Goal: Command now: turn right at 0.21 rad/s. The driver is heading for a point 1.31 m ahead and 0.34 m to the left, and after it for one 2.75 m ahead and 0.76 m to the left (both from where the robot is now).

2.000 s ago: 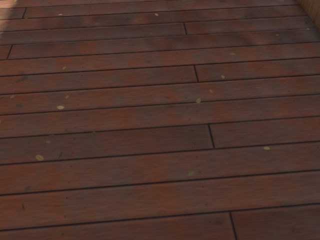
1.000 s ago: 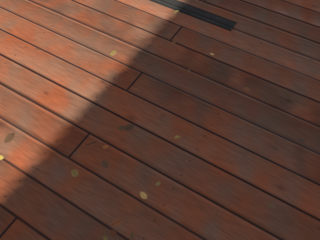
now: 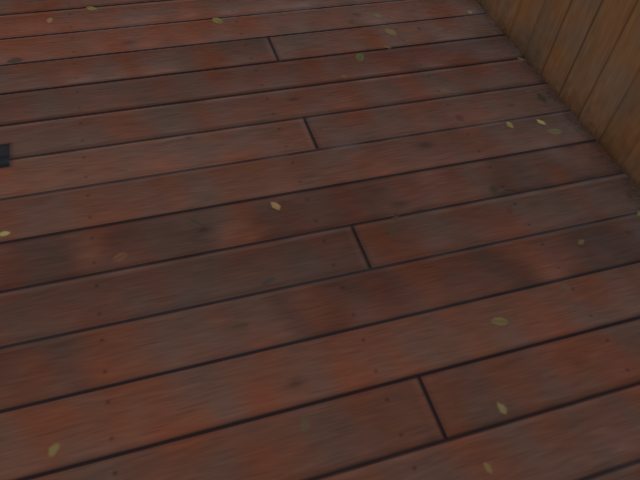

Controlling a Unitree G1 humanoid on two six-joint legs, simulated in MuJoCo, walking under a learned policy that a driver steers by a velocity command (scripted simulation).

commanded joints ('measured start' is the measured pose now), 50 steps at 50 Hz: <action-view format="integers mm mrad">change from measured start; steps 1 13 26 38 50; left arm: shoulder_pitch -15 -16 31 -31 -395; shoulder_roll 34 55 116 52 -14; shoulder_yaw -8 -46 6 -20 -62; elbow -49 66 137 93 -59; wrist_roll -11 1 5 48 21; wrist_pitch -6 -75 -124 -145 -126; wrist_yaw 8 50 26 -37 -49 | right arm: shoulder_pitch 21 21 -73 149 338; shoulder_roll -161 -109 -107 -138 -106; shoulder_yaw -41 -25 -39 -38 -24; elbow -28 75 84 146 264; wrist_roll -4 5 -4 -4 12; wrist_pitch -5 -4 -48 -107 -138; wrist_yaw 4 18 67 37 27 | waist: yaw -14 6 29 13 -41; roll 248 -57 -62 114 105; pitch -90 -36 36 -4 140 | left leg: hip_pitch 171 105 -284 204 317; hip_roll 190 68 67 257 211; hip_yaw -176 -55 39 -336 0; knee -78 -64 288 -353 -494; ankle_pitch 364 149 -133 -436 366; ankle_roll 152 -19 2 114 138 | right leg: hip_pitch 28 200 293 -406 -354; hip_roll -15 -198 -332 -214 -172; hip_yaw -90 56 210 -91 -277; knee -224 -601 -829 206 -283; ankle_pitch -57 402 -105 280 504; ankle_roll -7 -109 -276 -118 -131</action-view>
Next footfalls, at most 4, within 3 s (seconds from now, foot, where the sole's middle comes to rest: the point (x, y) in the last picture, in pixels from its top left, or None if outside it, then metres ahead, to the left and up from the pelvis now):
0.12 right None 0.00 -0.11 -0.78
0.64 left None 0.12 0.12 -0.78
1.12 right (336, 437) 0.57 -0.07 -0.78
1.58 left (268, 272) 0.99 0.09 -0.78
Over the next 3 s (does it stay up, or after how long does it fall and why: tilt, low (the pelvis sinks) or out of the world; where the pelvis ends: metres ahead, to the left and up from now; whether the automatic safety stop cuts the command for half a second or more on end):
stays up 1.69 0.44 -0.01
